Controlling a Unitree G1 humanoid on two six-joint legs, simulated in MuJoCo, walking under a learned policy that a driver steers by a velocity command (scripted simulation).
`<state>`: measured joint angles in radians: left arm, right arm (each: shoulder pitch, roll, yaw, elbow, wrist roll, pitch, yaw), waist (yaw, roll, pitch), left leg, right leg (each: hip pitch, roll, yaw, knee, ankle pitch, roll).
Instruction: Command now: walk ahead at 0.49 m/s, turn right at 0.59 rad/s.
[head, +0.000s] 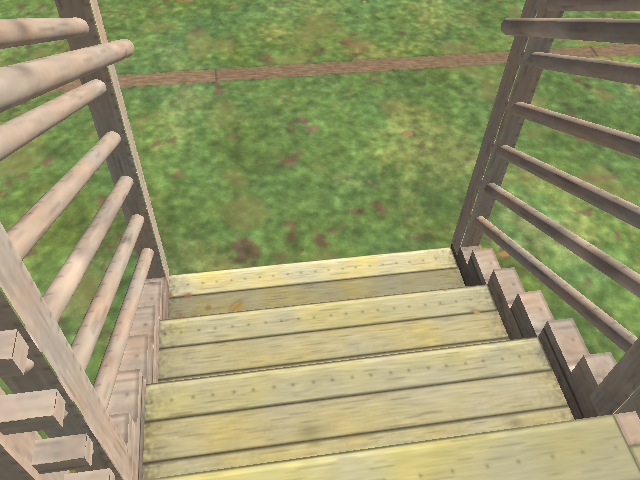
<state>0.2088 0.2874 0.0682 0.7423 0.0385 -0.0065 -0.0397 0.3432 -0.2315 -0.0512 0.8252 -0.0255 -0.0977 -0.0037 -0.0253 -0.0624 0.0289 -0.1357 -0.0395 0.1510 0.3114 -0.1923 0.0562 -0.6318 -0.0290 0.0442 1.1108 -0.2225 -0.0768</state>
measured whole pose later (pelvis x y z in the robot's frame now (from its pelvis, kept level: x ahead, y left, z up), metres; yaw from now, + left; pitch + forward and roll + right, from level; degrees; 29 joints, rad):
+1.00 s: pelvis +0.32 -0.08 +0.00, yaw -13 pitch +0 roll -2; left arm 0.17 0.26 0.03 0.84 0.01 0.08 0.06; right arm 0.32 -0.25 0.00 0.80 -0.01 0.00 -0.01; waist -0.02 0.00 0.05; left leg -0.28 -0.08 -0.06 0.39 -0.11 0.10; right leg -0.32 0.05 0.08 0.82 -0.47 0.02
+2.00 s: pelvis +0.30 -0.11 +0.00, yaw +14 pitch +0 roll +1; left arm 0.23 0.28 0.03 0.72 0.03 0.03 -0.04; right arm 0.35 -0.26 -0.04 0.73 -0.01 0.01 0.01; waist -0.03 0.00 -0.03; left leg -0.11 -0.07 -0.06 0.39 -0.28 0.05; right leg -0.29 0.01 -0.02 0.54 -0.29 -0.04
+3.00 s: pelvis +0.73 +0.08 -0.22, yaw +0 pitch -2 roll +1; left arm 0.18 0.26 0.08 0.87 0.05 0.04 -0.04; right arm 0.52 -0.20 -0.04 0.98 -0.02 -0.05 -0.04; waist -0.04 -0.08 0.03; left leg -0.21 0.09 0.16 0.81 -0.55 -0.03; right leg -0.79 0.01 0.10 1.17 0.09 -0.08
